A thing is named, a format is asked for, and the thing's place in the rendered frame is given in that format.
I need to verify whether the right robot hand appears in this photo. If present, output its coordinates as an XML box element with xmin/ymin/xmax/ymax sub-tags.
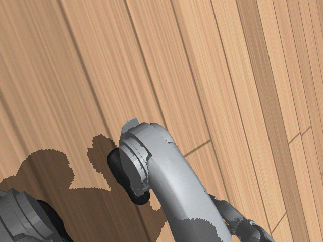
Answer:
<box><xmin>209</xmin><ymin>194</ymin><xmax>247</xmax><ymax>236</ymax></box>

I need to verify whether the right robot foot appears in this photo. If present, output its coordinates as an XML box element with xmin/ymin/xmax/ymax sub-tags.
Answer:
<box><xmin>107</xmin><ymin>148</ymin><xmax>150</xmax><ymax>205</ymax></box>

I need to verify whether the left robot foot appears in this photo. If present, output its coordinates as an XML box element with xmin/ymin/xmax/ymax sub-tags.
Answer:
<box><xmin>37</xmin><ymin>200</ymin><xmax>73</xmax><ymax>242</ymax></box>

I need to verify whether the right robot arm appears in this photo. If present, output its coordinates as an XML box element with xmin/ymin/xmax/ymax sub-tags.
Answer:
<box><xmin>235</xmin><ymin>219</ymin><xmax>275</xmax><ymax>242</ymax></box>

